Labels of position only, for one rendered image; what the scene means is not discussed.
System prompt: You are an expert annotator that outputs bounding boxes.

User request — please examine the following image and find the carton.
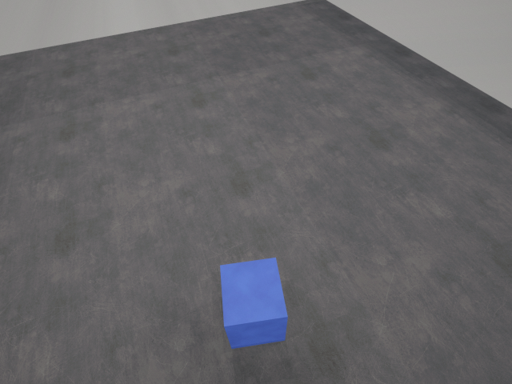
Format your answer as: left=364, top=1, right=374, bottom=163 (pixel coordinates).
left=220, top=258, right=288, bottom=349

